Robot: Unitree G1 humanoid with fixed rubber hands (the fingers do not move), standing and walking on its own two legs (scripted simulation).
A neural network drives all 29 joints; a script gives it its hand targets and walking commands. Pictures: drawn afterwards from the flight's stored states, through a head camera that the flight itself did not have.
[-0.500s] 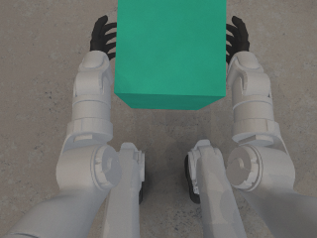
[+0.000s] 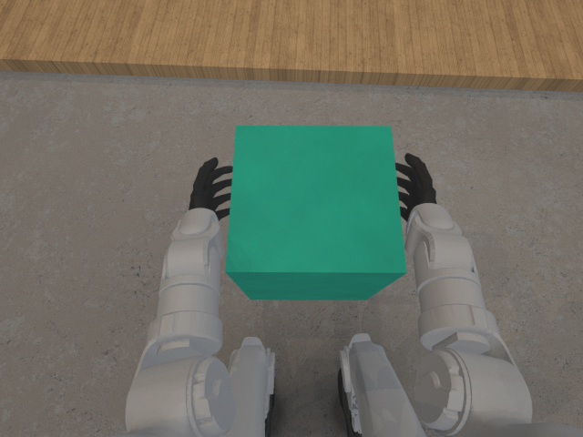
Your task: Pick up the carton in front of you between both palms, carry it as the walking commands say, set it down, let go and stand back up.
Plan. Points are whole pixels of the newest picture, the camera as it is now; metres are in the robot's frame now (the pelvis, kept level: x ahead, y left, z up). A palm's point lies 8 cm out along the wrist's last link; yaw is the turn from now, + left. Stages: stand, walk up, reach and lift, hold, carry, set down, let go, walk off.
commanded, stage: reach and lift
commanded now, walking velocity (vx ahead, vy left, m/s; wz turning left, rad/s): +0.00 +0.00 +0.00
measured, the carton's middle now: (310, 225) +0.42 -0.01 -0.10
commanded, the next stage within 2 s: hold in 1.70 s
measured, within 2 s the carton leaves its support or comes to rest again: neither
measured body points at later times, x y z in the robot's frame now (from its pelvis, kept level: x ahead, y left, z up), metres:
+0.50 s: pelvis +0.05 -0.01 +0.12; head +0.08 +0.00 +0.57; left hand +0.37 +0.15 +0.11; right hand +0.38 -0.16 +0.11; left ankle +0.07 +0.12 -0.59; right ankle +0.07 -0.13 -0.59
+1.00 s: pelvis +0.04 +0.00 +0.15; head +0.02 +0.00 +0.60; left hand +0.35 +0.15 +0.17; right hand +0.36 -0.16 +0.17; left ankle +0.07 +0.12 -0.59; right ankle +0.07 -0.13 -0.59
